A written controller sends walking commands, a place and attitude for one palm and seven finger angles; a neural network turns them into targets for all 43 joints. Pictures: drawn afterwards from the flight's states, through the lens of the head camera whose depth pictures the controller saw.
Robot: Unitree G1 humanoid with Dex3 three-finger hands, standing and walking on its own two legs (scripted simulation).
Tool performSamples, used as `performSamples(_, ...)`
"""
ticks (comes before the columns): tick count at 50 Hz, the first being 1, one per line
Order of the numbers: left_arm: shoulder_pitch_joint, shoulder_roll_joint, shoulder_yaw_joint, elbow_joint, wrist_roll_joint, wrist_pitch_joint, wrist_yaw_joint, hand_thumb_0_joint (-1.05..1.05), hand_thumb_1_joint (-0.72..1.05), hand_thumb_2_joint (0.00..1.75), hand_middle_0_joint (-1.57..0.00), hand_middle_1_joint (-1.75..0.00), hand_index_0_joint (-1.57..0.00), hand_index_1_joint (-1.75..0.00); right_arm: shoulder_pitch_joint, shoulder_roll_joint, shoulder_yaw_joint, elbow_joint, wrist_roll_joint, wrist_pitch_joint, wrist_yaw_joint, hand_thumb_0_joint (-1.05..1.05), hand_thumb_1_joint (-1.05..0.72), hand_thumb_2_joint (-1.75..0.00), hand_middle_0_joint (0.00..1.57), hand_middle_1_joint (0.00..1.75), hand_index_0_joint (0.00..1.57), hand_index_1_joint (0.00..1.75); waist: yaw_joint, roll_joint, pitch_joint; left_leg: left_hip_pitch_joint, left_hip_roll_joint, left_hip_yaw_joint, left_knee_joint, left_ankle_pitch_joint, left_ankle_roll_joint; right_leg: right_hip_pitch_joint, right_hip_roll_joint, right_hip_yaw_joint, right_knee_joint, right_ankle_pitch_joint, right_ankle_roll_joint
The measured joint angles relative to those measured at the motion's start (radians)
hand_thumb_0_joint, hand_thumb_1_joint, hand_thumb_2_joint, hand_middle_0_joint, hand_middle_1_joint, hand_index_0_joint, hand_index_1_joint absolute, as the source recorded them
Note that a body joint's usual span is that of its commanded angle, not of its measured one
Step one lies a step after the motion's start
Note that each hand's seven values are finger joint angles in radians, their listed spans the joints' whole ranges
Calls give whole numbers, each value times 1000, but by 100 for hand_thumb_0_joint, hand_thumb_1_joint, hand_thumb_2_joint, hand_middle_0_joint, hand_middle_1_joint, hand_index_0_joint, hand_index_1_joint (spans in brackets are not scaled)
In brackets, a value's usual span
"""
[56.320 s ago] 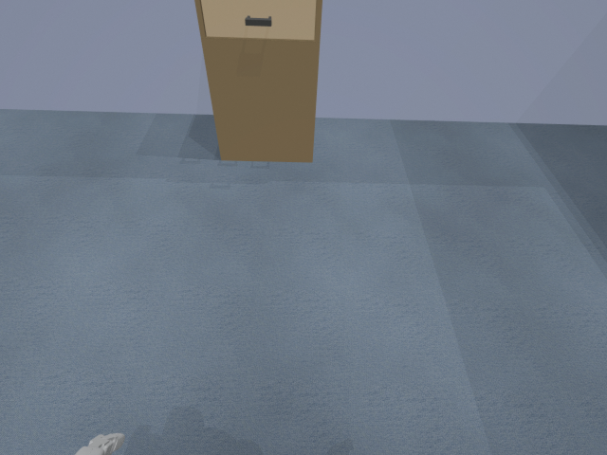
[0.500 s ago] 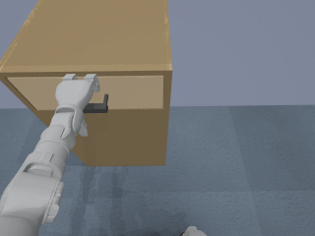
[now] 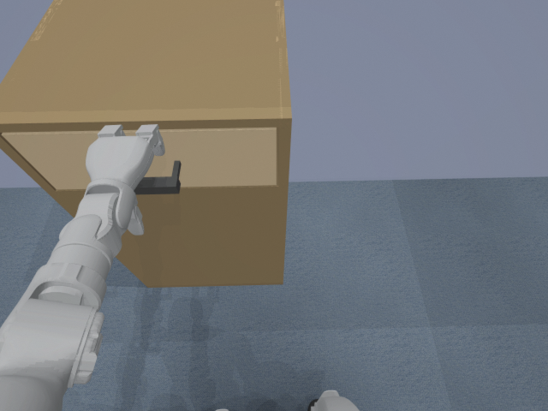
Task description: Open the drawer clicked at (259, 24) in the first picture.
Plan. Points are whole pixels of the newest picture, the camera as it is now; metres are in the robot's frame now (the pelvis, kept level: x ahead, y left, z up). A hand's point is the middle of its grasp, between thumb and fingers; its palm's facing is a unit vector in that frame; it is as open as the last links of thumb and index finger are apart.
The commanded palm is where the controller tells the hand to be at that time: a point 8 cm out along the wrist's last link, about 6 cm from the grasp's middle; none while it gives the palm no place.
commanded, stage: re-aim the fingers above the handle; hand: left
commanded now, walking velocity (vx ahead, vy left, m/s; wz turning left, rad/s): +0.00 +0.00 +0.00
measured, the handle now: (151, 176) +0.51 +0.21 -0.02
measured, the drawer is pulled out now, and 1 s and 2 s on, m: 0.00 0.00 0.00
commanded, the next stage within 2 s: lower the fingers behind the handle in 1.64 s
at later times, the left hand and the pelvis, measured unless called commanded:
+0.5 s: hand (134, 178) +0.46 +0.21 +0.03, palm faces -0.04 +0.00 -1.00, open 13.6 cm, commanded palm +0.45 +0.22 +0.09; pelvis -0.01 +0.00 +0.00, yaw +0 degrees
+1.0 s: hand (134, 176) +0.46 +0.21 +0.04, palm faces -0.02 -0.01 -1.00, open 13.7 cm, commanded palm +0.44 +0.21 +0.09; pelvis +0.00 +0.00 +0.00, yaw +0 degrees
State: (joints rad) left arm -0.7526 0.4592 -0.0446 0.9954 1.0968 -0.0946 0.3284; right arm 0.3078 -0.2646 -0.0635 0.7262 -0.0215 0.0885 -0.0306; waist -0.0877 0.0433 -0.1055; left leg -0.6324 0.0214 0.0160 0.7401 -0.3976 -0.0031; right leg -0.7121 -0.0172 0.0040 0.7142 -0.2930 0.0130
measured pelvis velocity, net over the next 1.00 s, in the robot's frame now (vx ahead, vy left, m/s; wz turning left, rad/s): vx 0.00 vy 0.00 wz -0.01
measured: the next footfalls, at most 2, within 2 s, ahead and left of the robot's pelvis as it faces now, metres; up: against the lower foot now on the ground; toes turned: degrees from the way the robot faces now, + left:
none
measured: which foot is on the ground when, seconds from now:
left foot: down 0.00-1.00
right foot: down 0.00-1.00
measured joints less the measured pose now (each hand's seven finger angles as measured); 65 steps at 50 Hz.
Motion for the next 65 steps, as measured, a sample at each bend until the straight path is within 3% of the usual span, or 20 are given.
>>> performSamples(8,-26,13,-7,33,-1,8,-4,0,-49,30,-33,-121,-38,-122,17,0,3,8,5,-10,-3,0,-91,-90,20,30,20,30,-11,-1,4,-2,-1,5,-2,9,2,-2,-1,5,-5,12,2)
performSamples(28,-44,4,-12,51,-2,6,-1,0,-49,30,-33,-121,-36,-121,15,2,9,5,3,-27,-1,0,-91,-90,20,30,21,30,-10,-4,-4,-9,-5,9,-4,14,7,-8,-3,10,-10,20,7)
performSamples(56,26,-29,-22,-26,-6,31,-5,0,-49,30,-32,-120,-32,-121,-1,8,0,-9,8,-12,8,1,-91,-90,20,30,20,30,16,2,-11,44,-1,7,-31,8,2,40,1,8,-27,8,2)
performSamples(65,31,-35,-22,-45,0,14,2,0,-49,30,-32,-120,-32,-120,-10,7,-2,-11,5,-18,3,1,-91,-90,20,30,20,30,18,0,-7,44,-1,5,-32,11,-1,39,1,6,-24,8,-1)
